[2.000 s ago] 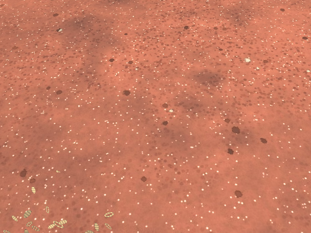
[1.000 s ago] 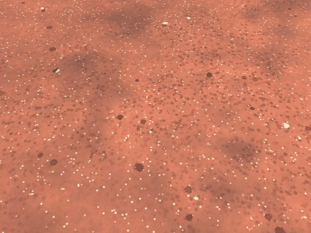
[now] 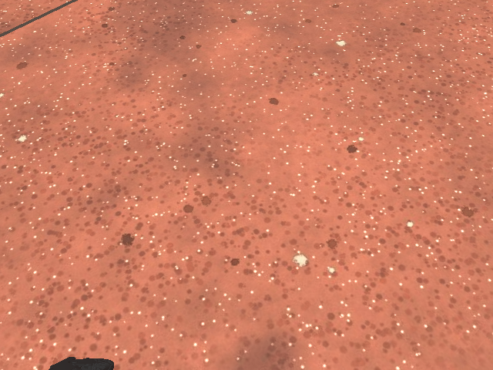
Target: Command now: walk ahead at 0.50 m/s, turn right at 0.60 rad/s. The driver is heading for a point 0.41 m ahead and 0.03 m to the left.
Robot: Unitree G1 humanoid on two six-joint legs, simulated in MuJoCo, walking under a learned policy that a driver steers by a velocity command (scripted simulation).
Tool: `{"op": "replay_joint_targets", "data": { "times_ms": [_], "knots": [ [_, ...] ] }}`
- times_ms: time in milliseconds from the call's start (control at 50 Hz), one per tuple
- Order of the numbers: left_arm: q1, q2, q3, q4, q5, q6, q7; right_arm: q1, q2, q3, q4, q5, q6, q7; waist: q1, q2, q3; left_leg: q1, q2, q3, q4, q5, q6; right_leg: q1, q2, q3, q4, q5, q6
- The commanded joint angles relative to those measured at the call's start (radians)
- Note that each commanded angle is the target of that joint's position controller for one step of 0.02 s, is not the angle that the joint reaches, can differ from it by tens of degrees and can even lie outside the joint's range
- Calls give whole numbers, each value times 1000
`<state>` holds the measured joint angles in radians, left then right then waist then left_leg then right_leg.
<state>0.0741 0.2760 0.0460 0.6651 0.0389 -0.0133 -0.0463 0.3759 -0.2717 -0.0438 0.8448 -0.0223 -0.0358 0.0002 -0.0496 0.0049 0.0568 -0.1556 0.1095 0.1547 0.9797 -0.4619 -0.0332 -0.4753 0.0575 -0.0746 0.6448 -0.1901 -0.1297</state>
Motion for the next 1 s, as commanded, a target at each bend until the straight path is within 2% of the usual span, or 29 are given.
{"op": "replay_joint_targets", "data": {
  "times_ms": [20,40,60,100,140,200,240,280,340,380,420,440,460,480,500,520,540,560,600,660,700,760,780,800,820,840,860,900,1000],
  "knots": [
    [298,230,80,31,-29,5,39,-126,-119,-17,-175,6,-38,9,145,-68,-190,-637,-24,-170,399,72,17,662,-362,588,-336,121,-231],
    [259,174,64,38,-30,-1,43,-102,-110,-13,-156,5,-42,7,92,-18,-108,-565,11,-171,285,111,20,515,-304,485,-346,248,-183],
    [221,148,54,38,-35,-8,47,-91,-110,-14,-154,-11,-30,6,52,-18,-78,-498,26,-180,222,111,13,420,-252,423,-359,312,-158],
    [190,127,44,27,-36,-25,42,-45,-105,-14,-138,-30,4,13,15,-34,-95,-414,20,-170,172,119,-3,337,-205,366,-384,376,-153],
    [218,146,50,43,-37,-37,37,-69,-88,-11,-146,-28,19,18,14,-31,-86,-427,11,-157,107,168,-16,306,-180,349,-412,349,-159],
    [277,151,52,64,-36,-40,36,-190,-77,-7,-181,-25,22,20,51,-41,-35,-506,8,-154,-31,288,-28,316,-167,359,-449,266,-145],
    [309,139,47,82,-37,-43,39,-244,-67,-3,-191,-21,17,20,71,-50,-15,-504,-8,-144,-133,360,-23,345,-158,322,-412,481,-116],
    [343,137,45,102,-38,-44,44,-278,-54,4,-197,-14,9,19,90,-57,-35,-462,-38,-129,-210,411,-7,383,-149,279,-353,689,-80],
    [372,129,37,121,-31,-36,54,-312,-54,9,-201,-5,-2,16,115,-72,-53,-390,-87,-116,-313,443,25,429,-146,273,-291,770,-39],
    [358,132,34,126,-25,-32,62,-270,-73,4,-184,-8,-11,11,95,-86,-58,-304,-113,-128,-383,411,54,447,-157,299,-231,792,-16],
    [313,149,37,127,-32,-37,68,-130,-98,-7,-133,-15,-28,-1,20,-74,-90,-141,-138,-126,-517,460,91,459,-135,305,-84,843,17],
    [301,138,31,119,-41,-45,66,-41,-119,-11,-109,-20,-47,-9,-22,-31,-146,31,-62,-180,-567,711,115,395,-88,286,60,694,38],
    [386,67,15,95,-53,-53,67,40,-197,-22,-113,-26,-54,-15,-1,149,-288,292,214,-407,-448,1280,210,231,5,230,339,126,70],
    [505,76,20,126,-73,-37,74,36,-195,-32,-107,11,-31,-9,29,280,-442,389,367,-652,-473,1460,379,103,125,183,558,-443,95],
    [461,122,26,156,-31,-19,77,-16,-137,-18,-125,32,-21,1,35,102,-353,258,317,-614,-535,1281,369,72,83,235,609,-401,99],
    [390,108,24,155,-17,-9,70,-95,-79,-1,-131,29,-17,0,48,52,-240,152,260,-521,-576,1071,335,50,51,234,594,-354,107],
    [349,88,18,152,-16,3,65,-148,-33,17,-129,21,-12,-5,63,32,-158,41,207,-437,-630,943,292,65,16,225,519,-327,115],
    [325,72,13,148,-13,18,58,-174,-28,22,-121,17,-10,-12,79,69,-115,-40,161,-372,-674,850,261,106,-10,212,438,-295,126],
    [360,45,2,176,-14,42,53,-188,-48,20,-100,1,-5,-13,99,110,-116,-131,98,-284,-694,781,234,213,0,152,331,-263,140],
    [319,25,-13,190,-16,55,57,-166,-71,15,-68,-2,-1,-9,81,131,-133,-126,87,-275,-705,597,233,255,-20,110,134,-247,140],
    [285,33,-15,198,-18,60,61,-158,-88,9,-54,0,12,-6,65,145,-130,-139,86,-299,-721,387,227,280,-27,90,46,-192,132],
    [269,28,-22,219,-11,49,62,-185,-85,8,-47,10,37,-7,84,107,-75,-260,60,-314,-735,43,165,389,-32,80,-160,-62,98],
    [251,41,-24,214,-2,39,65,-170,-71,11,-40,8,41,-7,81,65,-45,-298,49,-316,-732,-20,121,402,-75,146,-236,-38,81],
    [228,84,-19,205,4,27,72,-151,-51,15,-41,13,43,-5,57,-17,-21,-297,3,-283,-684,-5,80,348,-174,285,-326,-119,55],
    [186,93,-17,221,-18,21,73,-131,-26,17,-27,23,46,-1,16,-130,16,-144,-74,-196,-638,121,59,146,-208,336,-385,-247,34],
    [159,50,-30,226,-22,11,72,-124,-29,17,-3,19,45,0,8,-118,12,-16,-71,-195,-609,226,54,71,-203,333,-425,-294,48],
    [153,42,-33,239,-25,2,73,-103,-28,16,17,15,41,-1,-1,-111,8,33,-59,-205,-612,274,56,64,-180,304,-423,-269,68],
    [172,46,-30,263,-30,-6,79,-86,-54,9,47,9,32,-3,7,-86,-6,25,-35,-225,-619,308,69,137,-144,258,-396,-153,82],
    [220,31,-28,320,-31,-5,82,-93,-32,15,103,12,26,-11,34,-14,-8,-36,-29,-231,-652,317,67,251,-137,228,-353,-24,65]
  ]
}}
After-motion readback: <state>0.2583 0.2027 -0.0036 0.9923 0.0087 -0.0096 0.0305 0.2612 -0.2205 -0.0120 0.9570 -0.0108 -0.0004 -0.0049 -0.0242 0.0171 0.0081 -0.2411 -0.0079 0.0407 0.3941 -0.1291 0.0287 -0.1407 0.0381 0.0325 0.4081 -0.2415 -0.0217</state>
